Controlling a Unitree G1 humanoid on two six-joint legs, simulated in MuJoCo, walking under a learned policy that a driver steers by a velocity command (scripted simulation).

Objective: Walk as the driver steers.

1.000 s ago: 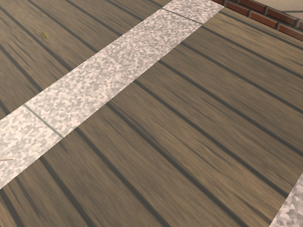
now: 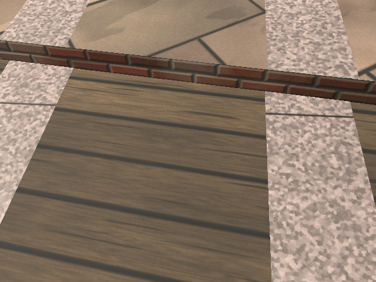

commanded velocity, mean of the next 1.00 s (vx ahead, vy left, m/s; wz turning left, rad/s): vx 0.41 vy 0.00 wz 0.28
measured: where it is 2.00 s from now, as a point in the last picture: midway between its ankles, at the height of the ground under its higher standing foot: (173, 261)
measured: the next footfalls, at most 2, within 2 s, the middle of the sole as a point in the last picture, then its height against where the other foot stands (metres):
left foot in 0.32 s outside the picture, level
right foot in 0.82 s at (207, 237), level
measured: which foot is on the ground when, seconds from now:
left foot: up 0.00-0.30, down 0.32-0.84, up 0.86-1.00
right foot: down 0.00-0.32, up 0.34-0.80, down 0.82-1.00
